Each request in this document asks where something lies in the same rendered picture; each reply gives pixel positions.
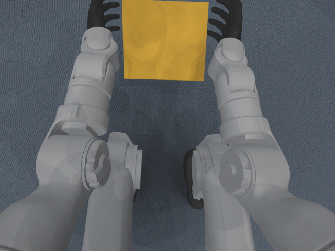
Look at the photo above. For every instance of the right robot hand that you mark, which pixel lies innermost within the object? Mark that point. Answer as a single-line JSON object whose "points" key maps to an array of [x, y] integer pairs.
{"points": [[233, 20]]}

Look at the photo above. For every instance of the carton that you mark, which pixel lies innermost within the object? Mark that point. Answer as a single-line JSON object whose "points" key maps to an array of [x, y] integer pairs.
{"points": [[164, 40]]}

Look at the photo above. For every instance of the right robot forearm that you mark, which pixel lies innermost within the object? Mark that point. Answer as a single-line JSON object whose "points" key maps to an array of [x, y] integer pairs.
{"points": [[242, 123]]}

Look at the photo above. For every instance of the robot left upper arm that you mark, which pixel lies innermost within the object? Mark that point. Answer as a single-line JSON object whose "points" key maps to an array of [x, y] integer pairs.
{"points": [[69, 168]]}

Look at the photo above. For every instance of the robot thigh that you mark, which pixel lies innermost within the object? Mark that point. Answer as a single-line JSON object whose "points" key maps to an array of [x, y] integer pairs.
{"points": [[108, 224], [227, 223]]}

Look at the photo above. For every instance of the robot right thigh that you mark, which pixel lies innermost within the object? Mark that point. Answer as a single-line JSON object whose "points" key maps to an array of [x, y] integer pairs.
{"points": [[227, 223]]}

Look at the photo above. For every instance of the left robot forearm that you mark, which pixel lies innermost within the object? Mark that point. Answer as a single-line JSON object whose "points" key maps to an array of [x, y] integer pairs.
{"points": [[85, 110]]}

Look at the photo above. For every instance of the robot right upper arm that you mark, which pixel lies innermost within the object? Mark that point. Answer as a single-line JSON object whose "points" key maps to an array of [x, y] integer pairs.
{"points": [[258, 177]]}

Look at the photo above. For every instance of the left robot hand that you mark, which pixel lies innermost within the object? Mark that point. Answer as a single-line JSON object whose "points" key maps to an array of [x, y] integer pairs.
{"points": [[96, 17]]}

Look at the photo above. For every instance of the robot left thigh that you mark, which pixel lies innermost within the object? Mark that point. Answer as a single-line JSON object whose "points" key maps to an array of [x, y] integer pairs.
{"points": [[108, 224]]}

